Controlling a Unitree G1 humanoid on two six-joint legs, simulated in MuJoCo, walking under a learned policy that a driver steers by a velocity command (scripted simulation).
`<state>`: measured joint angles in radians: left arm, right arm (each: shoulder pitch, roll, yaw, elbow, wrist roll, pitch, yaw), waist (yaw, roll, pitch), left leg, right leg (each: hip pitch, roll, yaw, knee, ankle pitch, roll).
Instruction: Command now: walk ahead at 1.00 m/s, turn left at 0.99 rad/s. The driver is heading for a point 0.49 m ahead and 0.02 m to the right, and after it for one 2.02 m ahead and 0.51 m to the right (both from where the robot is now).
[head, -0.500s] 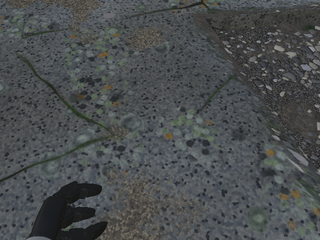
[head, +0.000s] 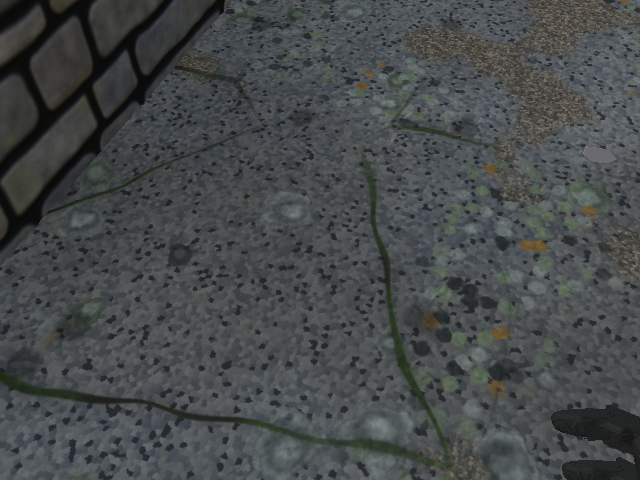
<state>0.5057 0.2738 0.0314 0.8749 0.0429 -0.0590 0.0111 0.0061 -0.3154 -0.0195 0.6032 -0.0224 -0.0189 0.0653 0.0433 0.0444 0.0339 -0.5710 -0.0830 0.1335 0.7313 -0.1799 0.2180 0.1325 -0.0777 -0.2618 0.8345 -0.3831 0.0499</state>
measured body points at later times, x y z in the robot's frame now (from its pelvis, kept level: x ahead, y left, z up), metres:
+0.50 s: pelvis +0.44 -0.03 +0.04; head +0.48 -0.03 +0.48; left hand +0.50 +0.26 -0.07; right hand +0.60 -0.29 -0.08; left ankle +0.25 +0.02 -0.57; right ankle +0.56 -0.11 -0.69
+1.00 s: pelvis +0.58 +0.01 +0.05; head +0.62 +0.03 +0.50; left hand +0.73 +0.30 -0.07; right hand +0.72 -0.27 -0.03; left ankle +0.66 +0.11 -0.69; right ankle +0.54 -0.10 -0.61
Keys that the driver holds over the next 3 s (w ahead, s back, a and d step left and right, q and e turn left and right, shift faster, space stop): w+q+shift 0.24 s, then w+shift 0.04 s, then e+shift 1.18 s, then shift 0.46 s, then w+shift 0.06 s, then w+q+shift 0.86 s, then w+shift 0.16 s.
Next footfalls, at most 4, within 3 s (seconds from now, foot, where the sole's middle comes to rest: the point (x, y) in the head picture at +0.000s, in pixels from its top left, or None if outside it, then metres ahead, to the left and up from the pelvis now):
0.38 right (400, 417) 0.60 -0.10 -0.73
0.82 left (306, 368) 0.70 0.11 -0.73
1.22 right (411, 424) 0.58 -0.12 -0.73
1.68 left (346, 364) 0.71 0.02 -0.73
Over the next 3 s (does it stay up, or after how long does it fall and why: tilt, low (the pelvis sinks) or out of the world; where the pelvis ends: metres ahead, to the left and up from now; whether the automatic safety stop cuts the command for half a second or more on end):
stays up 1.29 -0.24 0.02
